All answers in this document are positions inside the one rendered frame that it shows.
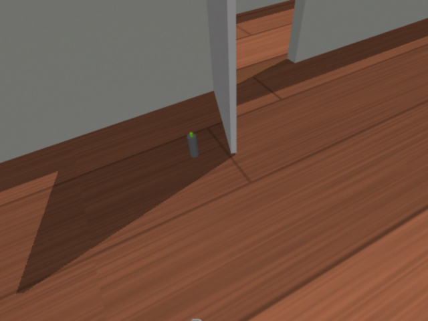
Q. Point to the bottle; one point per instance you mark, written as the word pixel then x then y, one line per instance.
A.
pixel 193 147

